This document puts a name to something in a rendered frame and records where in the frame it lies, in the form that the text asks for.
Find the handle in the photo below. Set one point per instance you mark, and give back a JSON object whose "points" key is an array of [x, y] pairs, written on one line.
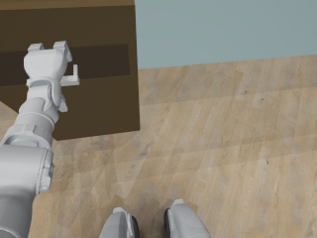
{"points": [[67, 80]]}

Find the robot left hand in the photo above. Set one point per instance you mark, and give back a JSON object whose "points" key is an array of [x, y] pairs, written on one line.
{"points": [[49, 63]]}

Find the drawer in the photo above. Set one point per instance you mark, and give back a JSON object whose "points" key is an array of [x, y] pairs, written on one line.
{"points": [[92, 61]]}

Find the left robot thigh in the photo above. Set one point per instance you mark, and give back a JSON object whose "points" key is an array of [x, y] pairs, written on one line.
{"points": [[118, 225]]}

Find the left robot upper arm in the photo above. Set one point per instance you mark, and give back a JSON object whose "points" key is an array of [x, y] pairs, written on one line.
{"points": [[25, 171]]}

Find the robot left forearm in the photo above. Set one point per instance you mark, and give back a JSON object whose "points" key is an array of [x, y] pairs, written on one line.
{"points": [[37, 116]]}

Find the cabinet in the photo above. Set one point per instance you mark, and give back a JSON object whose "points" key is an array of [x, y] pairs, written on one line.
{"points": [[96, 106]]}

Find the robot left shin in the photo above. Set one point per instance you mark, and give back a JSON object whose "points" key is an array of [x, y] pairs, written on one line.
{"points": [[120, 209]]}

